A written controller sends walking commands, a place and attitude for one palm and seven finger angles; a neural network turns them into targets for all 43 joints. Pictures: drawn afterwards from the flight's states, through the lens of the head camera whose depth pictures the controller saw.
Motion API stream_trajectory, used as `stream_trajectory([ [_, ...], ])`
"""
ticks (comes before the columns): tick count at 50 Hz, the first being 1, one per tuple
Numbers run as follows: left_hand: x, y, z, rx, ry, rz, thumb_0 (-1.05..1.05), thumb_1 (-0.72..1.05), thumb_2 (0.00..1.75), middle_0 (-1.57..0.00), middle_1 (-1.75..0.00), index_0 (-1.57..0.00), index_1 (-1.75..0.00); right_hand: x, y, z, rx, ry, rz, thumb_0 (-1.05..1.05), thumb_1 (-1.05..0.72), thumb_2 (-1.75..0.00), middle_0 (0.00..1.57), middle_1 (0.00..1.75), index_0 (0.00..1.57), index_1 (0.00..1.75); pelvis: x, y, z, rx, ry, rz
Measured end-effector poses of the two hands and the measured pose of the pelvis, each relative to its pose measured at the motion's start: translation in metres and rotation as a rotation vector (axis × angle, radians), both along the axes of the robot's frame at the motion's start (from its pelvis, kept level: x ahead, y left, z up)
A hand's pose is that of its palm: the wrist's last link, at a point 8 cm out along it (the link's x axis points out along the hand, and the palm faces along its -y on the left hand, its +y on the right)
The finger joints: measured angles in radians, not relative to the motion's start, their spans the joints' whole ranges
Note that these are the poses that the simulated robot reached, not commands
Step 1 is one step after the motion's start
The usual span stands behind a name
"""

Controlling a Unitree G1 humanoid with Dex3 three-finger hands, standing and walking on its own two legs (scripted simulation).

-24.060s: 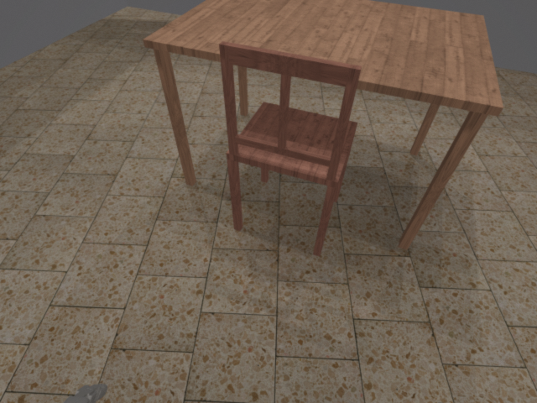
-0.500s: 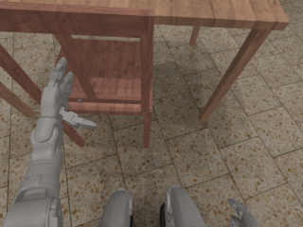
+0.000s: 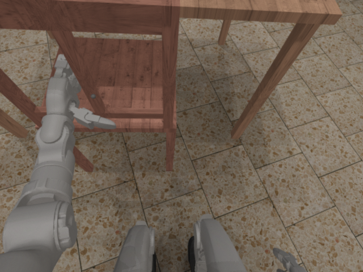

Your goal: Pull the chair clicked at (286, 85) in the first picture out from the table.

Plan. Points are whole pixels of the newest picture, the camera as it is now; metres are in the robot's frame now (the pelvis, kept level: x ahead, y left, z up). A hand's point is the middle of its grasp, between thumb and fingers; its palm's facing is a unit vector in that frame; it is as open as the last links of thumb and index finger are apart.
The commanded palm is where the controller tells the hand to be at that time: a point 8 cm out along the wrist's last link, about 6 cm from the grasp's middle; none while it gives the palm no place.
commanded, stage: push the fingers through the gap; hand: left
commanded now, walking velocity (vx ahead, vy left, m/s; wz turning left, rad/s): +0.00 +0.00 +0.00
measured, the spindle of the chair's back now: (84, 78) +0.52 +0.20 +0.05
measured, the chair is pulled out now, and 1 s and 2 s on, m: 0.00 0.00 0.01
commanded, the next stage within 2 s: hook a spindle and tug to test in 0.56 s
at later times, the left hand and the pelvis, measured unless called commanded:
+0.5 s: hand (94, 90) +0.49 +0.17 +0.05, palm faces +0.02 -1.00 -0.04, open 17.0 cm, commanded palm +0.47 +0.22 +0.04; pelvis +0.00 -0.01 +0.00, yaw -1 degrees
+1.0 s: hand (95, 89) +0.49 +0.17 +0.05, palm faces +0.00 -1.00 -0.02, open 15.6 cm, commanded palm +0.47 +0.22 +0.04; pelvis +0.00 +0.00 +0.00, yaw -1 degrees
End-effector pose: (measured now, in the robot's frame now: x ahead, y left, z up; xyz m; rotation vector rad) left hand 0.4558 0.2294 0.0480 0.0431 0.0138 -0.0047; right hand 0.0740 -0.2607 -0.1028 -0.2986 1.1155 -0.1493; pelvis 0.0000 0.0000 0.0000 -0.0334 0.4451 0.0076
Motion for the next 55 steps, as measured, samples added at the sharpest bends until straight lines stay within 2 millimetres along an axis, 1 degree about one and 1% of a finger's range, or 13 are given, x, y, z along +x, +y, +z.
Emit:
stream_trajectory([
  [9, 0.017, -0.005, -0.002, -0.008, 0.008, 0.009, -0.01, -0.5, 0.3, -0.06, -0.08, -0.06, -0.08, -0.018, -0.005, -0.003, -0.003, 0.059, -0.021, 0.01, -0.91, -0.9, 0.2, 0.3, 0.2, 0.3, 0.0, -0.003, -0.002, 0.001, 0.018, -0.004],
  [16, 0.016, -0.004, 0.002, 0.01, -0.007, 0.01, -0.01, -0.5, 0.3, -0.06, -0.08, -0.06, -0.08, -0.027, -0.009, -0.003, 0.001, 0.086, -0.04, 0.01, -0.91, -0.9, 0.2, 0.3, 0.2, 0.3, 0.0, -0.005, -0.002, 0.003, 0.019, -0.009],
  [20, 0.013, -0.006, 0.003, -0.001, 0.01, 0.003, -0.01, -0.5, 0.3, -0.06, -0.08, -0.06, -0.08, -0.028, -0.01, -0.001, 0.004, 0.088, -0.043, 0.01, -0.91, -0.9, 0.2, 0.3, 0.2, 0.3, 0.0, -0.007, 0.001, 0.004, 0.011, -0.009],
  [30, 0.013, 0.0, 0.004, 0.007, -0.007, 0.011, -0.01, -0.5, 0.3, -0.06, -0.08, -0.06, -0.08, -0.021, -0.011, 0.0, -0.005, 0.065, -0.031, 0.01, -0.91, -0.9, 0.2, 0.3, 0.2, 0.3, -0.002, -0.006, 0.0, 0.002, 0.011, -0.01],
  [37, 0.015, 0.003, -0.005, -0.012, 0.025, 0.005, -0.01, -0.5, 0.3, -0.07, -0.1, -0.06, -0.09, -0.018, -0.008, -0.001, -0.014, 0.061, -0.025, 0.01, -0.91, -0.9, 0.2, 0.3, 0.2, 0.3, -0.002, -0.003, -0.003, -0.004, 0.018, -0.006],
  [40, 0.018, 0.004, -0.006, -0.01, 0.016, 0.004, -0.01, -0.5, 0.3, -0.09, -0.16, -0.08, -0.15, -0.017, -0.006, -0.001, -0.017, 0.063, -0.023, 0.01, -0.91, -0.9, 0.2, 0.3, 0.2, 0.3, -0.002, -0.001, -0.003, -0.007, 0.023, -0.005],
  [44, 0.02, -0.001, 0.0, -0.002, -0.016, -0.011, -0.01, -0.5, 0.3, -0.13, -0.29, -0.12, -0.28, -0.018, -0.003, -0.001, -0.011, 0.072, -0.024, 0.01, -0.91, -0.9, 0.2, 0.3, 0.2, 0.3, 0.0, 0.001, -0.003, -0.01, 0.027, -0.003],
  [51, 0.017, -0.002, -0.001, -0.017, 0.025, 0.003, -0.01, -0.5, 0.3, -0.24, -0.62, -0.23, -0.61, -0.018, 0.003, 0.002, 0.007, 0.081, -0.037, 0.01, -0.91, -0.9, 0.2, 0.3, 0.2, 0.3, 0.004, 0.003, 0.002, -0.009, 0.015, -0.007],
  [55, 0.014, -0.001, -0.001, -0.011, 0.019, 0.012, -0.01, -0.43, 0.33, -0.3, -0.83, -0.29, -0.82, -0.018, 0.004, 0.004, 0.012, 0.079, -0.036, 0.01, -0.91, -0.9, 0.2, 0.3, 0.2, 0.3, 0.004, 0.003, 0.004, -0.008, 0.01, -0.008],
])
